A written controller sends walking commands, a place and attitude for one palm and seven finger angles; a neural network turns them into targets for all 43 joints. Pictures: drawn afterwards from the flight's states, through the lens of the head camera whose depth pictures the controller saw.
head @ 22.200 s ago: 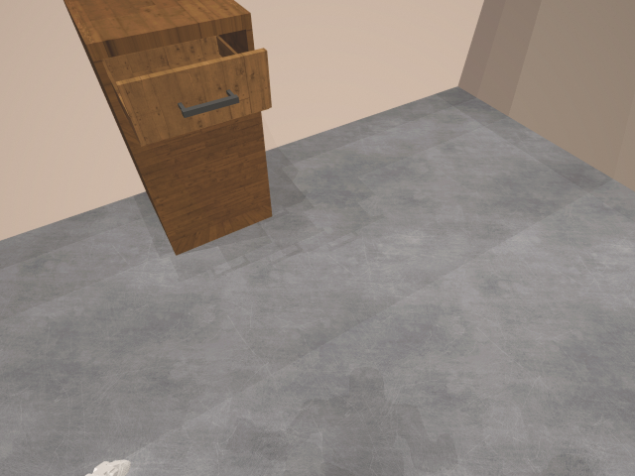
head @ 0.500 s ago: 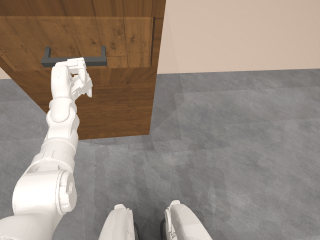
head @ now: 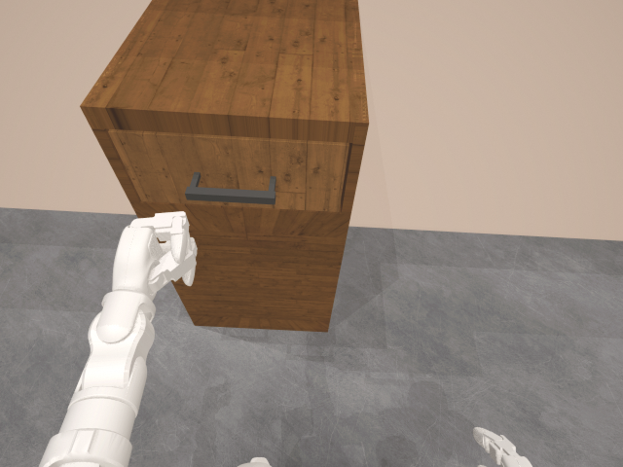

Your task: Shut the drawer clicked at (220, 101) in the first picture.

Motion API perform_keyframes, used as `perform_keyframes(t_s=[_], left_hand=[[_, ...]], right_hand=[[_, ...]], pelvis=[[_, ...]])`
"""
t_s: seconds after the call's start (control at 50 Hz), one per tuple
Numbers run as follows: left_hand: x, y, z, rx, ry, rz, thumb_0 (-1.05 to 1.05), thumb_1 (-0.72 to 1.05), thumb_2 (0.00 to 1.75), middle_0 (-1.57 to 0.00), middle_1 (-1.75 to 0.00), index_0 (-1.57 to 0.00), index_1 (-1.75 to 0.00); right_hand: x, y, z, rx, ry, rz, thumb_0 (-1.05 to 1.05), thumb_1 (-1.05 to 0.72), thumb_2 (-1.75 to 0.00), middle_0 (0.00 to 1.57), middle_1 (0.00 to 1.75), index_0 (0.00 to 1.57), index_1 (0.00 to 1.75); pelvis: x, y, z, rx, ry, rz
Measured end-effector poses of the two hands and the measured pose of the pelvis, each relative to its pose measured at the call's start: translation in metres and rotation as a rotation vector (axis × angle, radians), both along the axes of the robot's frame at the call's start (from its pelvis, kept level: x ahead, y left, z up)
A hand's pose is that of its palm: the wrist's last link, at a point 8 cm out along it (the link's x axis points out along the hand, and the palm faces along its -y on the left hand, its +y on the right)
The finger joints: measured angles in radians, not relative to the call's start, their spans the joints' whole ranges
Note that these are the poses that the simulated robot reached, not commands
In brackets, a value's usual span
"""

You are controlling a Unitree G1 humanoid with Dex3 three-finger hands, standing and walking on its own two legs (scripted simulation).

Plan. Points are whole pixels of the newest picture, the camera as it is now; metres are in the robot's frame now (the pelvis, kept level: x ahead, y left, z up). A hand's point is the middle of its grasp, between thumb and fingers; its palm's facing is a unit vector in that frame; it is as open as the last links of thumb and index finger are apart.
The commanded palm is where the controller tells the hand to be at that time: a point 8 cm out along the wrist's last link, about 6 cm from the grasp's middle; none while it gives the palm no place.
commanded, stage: draw the hand back to the body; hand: left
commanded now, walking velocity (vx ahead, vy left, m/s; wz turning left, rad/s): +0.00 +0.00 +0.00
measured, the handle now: (232, 187) +0.56 +0.15 -0.02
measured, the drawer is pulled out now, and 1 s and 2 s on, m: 0.00 0.00 0.00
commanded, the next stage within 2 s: step back with the hand held close in 0.94 s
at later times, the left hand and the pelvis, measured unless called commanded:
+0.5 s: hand (76, 317) +0.24 +0.22 +0.16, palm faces +0.25 -0.93 -0.27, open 3.3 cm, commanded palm +0.19 +0.27 +0.18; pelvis +0.00 +0.01 +0.05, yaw +1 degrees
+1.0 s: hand out of the picture +0.18 +0.24 +0.20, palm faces +0.41 -0.83 -0.37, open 3.3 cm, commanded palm +0.13 +0.28 +0.23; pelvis +0.01 +0.00 +0.05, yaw +1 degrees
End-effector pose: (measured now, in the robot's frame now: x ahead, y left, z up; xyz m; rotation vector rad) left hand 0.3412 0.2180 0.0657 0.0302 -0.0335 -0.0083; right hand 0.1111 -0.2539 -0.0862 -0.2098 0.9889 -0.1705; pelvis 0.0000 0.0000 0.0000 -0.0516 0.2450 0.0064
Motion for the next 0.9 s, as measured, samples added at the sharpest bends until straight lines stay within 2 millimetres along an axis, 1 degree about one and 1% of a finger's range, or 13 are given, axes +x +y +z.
perform_keyframes(t_s=[0.08, 0.1, 0.24, 0.34, 0.42, 0.56, 0.7, 0.8, 0.84, 0.9], left_hand=[[-0.022, 0.0, 0.017, 0.009, -0.027, -0.03, 0.02, 0.9, 0.9, -1.4, -1.6, -1.4, -1.6], [-0.028, 0.001, 0.021, 0.035, -0.018, -0.021, 0.02, 0.9, 0.9, -1.4, -1.6, -1.4, -1.6], [-0.072, 0.02, 0.049, 0.175, 0.067, 0.119, 0.02, 0.9, 0.9, -1.4, -1.6, -1.4, -1.6], [-0.099, 0.035, 0.072, 0.211, 0.062, 0.204, 0.02, 0.9, 0.9, -1.4, -1.6, -1.4, -1.6], [-0.118, 0.042, 0.089, 0.226, 0.037, 0.244, 0.02, 0.9, 0.9, -1.4, -1.6, -1.4, -1.6], [-0.151, 0.049, 0.115, 0.265, -0.01, 0.29, 0.02, 0.89, 0.9, -1.4, -1.6, -1.4, -1.6], [-0.182, 0.063, 0.145, 0.347, -0.07, 0.365, 0.02, 0.89, 0.9, -1.4, -1.6, -1.4, -1.6], [-0.202, 0.065, 0.167, 0.415, -0.12, 0.402, 0.02, 0.89, 0.9, -1.4, -1.6, -1.4, -1.6], [-0.207, 0.064, 0.171, 0.428, -0.132, 0.413, 0.02, 0.89, 0.9, -1.4, -1.6, -1.4, -1.6], [-0.209, 0.063, 0.166, 0.415, -0.118, 0.429, 0.02, 0.89, 0.9, -1.4, -1.6, -1.4, -1.6]], right_hand=[[0.015, 0.002, 0.014, -0.006, -0.093, 0.016, 0.0, -0.91, -0.9, 0.2, 0.3, 0.2, 0.3], [0.017, 0.004, 0.017, -0.004, -0.108, 0.013, 0.01, -0.91, -0.9, 0.2, 0.3, 0.2, 0.3], [0.036, 0.025, 0.043, 0.022, -0.197, 0.014, 0.01, -0.91, -0.9, 0.2, 0.3, 0.2, 0.3], [0.049, 0.04, 0.055, 0.037, -0.239, 0.061, 0.01, -0.91, -0.9, 0.2, 0.3, 0.2, 0.3], [0.057, 0.048, 0.062, 0.046, -0.268, 0.098, 0.01, -0.91, -0.9, 0.2, 0.3, 0.2, 0.3], [0.066, 0.051, 0.068, 0.055, -0.303, 0.132, 0.01, -0.9, -0.9, 0.21, 0.3, 0.2, 0.3], [0.072, 0.046, 0.069, 0.054, -0.315, 0.146, 0.01, -0.9, -0.9, 0.21, 0.3, 0.2, 0.3], [0.076, 0.043, 0.068, 0.06, -0.336, 0.148, 0.01, -0.9, -0.9, 0.2, 0.3, 0.2, 0.3], [0.077, 0.042, 0.067, 0.064, -0.342, 0.147, 0.01, -0.9, -0.9, 0.2, 0.3, 0.2, 0.3], [0.077, 0.04, 0.065, 0.067, -0.339, 0.147, 0.01, -0.91, -0.9, 0.2, 0.3, 0.2, 0.3]], pelvis=[[-0.005, 0.002, 0.005, 0.003, -0.047, 0.001], [-0.006, 0.002, 0.007, 0.007, -0.062, -0.002], [-0.008, 0.005, 0.028, 0.021, -0.165, -0.006], [-0.008, 0.006, 0.039, 0.026, -0.225, 0.001], [-0.007, 0.008, 0.045, 0.03, -0.262, 0.006], [-0.001, 0.008, 0.051, 0.034, -0.297, 0.006], [0.005, 0.005, 0.053, 0.035, -0.308, 0.011], [0.008, 0.004, 0.052, 0.035, -0.31, 0.012], [0.008, 0.003, 0.052, 0.037, -0.312, 0.014], [0.006, 0.001, 0.051, 0.039, -0.312, 0.018]])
